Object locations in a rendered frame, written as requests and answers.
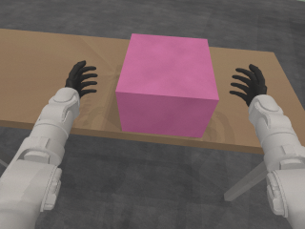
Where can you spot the robot right hand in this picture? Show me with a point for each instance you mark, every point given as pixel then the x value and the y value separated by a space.
pixel 256 83

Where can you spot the table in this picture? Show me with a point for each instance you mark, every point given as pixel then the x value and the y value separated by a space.
pixel 34 65

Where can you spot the carton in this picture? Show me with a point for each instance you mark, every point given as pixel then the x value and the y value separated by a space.
pixel 166 86

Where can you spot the right robot upper arm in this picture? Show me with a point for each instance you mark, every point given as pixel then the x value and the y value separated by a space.
pixel 286 195

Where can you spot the right robot forearm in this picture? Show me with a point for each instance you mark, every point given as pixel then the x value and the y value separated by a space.
pixel 280 144

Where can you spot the left robot forearm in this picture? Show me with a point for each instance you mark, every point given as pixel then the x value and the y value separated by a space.
pixel 50 132

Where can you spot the left robot upper arm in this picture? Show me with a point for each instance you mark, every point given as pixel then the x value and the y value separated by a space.
pixel 29 188

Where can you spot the robot left hand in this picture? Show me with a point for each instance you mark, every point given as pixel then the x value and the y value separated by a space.
pixel 76 77

